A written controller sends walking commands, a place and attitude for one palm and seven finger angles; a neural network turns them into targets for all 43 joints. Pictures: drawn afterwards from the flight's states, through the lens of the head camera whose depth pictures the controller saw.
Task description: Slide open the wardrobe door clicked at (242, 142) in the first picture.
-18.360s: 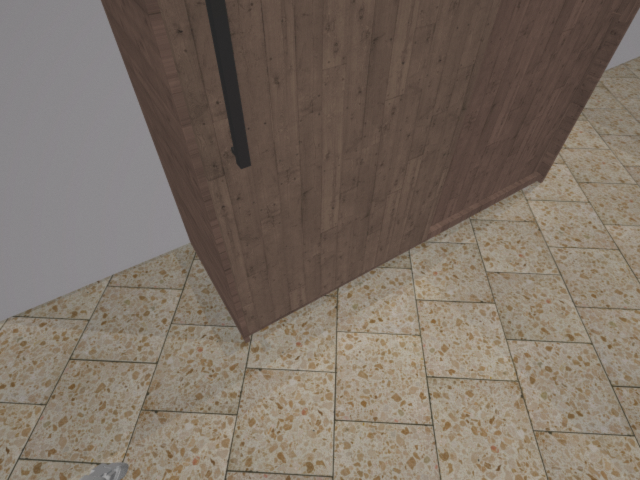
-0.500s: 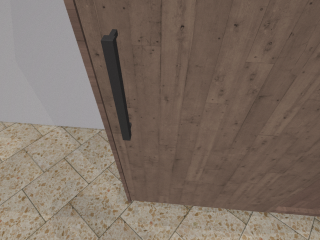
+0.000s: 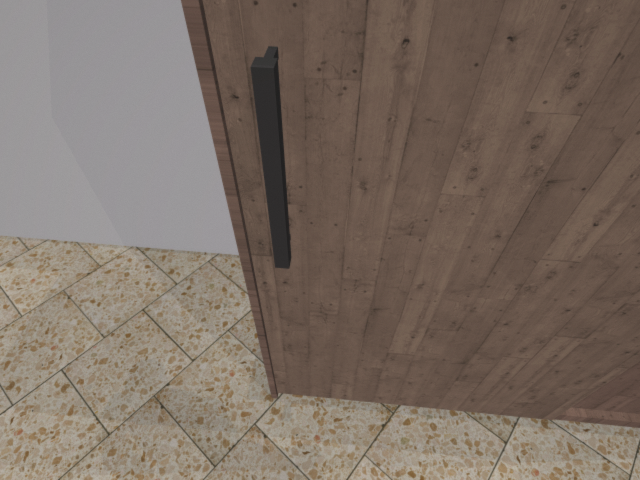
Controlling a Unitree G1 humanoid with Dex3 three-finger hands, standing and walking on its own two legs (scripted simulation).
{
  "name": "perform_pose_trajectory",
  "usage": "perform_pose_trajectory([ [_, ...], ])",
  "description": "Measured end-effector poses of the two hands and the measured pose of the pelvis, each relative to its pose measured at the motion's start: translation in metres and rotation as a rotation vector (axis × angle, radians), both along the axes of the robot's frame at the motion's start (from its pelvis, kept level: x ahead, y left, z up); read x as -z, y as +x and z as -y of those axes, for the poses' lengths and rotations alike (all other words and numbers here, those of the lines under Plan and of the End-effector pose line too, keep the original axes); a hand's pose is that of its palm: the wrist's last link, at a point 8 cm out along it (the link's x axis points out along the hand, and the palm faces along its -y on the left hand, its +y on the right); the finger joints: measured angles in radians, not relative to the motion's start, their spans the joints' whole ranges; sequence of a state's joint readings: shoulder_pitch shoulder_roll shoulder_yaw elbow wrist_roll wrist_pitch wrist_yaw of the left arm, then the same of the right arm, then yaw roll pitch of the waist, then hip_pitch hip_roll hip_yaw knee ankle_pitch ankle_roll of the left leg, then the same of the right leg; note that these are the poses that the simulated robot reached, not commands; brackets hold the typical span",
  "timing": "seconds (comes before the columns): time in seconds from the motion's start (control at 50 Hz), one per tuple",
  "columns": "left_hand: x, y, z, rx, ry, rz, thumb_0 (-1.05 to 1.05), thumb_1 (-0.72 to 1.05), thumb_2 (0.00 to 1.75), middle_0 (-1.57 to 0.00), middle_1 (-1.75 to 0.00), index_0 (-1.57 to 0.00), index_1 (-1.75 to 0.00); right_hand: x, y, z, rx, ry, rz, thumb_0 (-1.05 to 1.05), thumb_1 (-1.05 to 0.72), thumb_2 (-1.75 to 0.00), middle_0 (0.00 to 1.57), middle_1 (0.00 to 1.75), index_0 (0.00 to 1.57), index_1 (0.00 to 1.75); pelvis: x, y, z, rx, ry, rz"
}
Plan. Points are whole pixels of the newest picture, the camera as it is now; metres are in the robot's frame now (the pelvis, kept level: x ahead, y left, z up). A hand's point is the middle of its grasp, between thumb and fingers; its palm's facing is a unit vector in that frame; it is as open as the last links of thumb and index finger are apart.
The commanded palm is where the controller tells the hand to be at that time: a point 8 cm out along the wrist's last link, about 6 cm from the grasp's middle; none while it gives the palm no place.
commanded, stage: look again from close up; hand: left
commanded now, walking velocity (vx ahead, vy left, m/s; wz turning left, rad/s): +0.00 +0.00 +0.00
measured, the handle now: (278, 176) +0.45 +0.09 +0.15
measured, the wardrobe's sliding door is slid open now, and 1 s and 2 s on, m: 0.00 0.00 0.00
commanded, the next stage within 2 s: raise the hand with hooked fingers in 0.82 s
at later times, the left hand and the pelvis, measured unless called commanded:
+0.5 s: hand out of the picture +0.00 +0.17 -0.17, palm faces -0.01 -0.98 -0.19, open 7.4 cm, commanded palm none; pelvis +0.00 -0.01 +0.00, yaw +0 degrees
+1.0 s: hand out of the picture +0.07 +0.18 -0.13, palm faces +0.17 -0.96 -0.22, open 7.4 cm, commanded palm +0.11 +0.23 -0.05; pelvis +0.00 -0.02 +0.00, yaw +0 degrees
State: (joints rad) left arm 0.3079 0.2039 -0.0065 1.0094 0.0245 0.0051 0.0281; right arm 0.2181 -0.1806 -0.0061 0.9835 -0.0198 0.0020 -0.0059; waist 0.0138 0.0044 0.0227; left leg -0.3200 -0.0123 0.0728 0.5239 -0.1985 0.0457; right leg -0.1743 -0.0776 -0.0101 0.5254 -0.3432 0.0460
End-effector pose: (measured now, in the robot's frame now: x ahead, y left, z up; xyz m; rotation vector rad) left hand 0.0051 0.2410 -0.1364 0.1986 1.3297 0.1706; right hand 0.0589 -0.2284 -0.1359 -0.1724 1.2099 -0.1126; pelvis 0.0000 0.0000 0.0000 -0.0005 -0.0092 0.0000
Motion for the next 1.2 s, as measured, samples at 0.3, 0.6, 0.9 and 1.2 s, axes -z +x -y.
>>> perform_pose_trajectory([
  [0.3,0.006,-0.018,0.018,-0.006,-0.046,-0.077,0.01,0.9,0.9,-0.2,-0.29,-0.2,-0.3,-0.001,-0.028,0.011,0.023,-0.023,-0.103,0.0,-0.91,-0.9,0.2,0.3,0.2,0.29,-0.003,0.002,0.006,0.001,0.0,0.007],
  [0.6,0.006,0.0,0.026,0.008,-0.052,-0.044,0.01,0.9,0.9,-0.2,-0.29,-0.2,-0.3,-0.001,-0.037,0.013,0.047,-0.014,-0.131,0.01,-0.91,-0.9,0.2,0.3,0.2,0.29,-0.005,0.004,0.012,0.003,0.0,0.009],
  [0.9,0.003,0.003,0.025,-0.001,-0.037,-0.044,0.01,0.9,0.9,-0.2,-0.29,-0.2,-0.3,-0.001,-0.03,0.018,0.041,-0.014,-0.121,0.0,-0.91,-0.9,0.2,0.3,0.2,0.29,-0.006,0.008,0.016,0.003,0.004,0.009],
  [1.2,-0.155,0.167,0.028,0.21,-0.151,1.343,0.01,0.76,0.84,-0.21,-0.39,-0.21,-0.4,-0.05,0.095,0.041,-0.109,-0.072,0.648,0.01,-0.91,-0.9,0.2,0.3,0.21,0.29,0.033,-0.023,0.029,-0.013,-0.012,-0.111],
])
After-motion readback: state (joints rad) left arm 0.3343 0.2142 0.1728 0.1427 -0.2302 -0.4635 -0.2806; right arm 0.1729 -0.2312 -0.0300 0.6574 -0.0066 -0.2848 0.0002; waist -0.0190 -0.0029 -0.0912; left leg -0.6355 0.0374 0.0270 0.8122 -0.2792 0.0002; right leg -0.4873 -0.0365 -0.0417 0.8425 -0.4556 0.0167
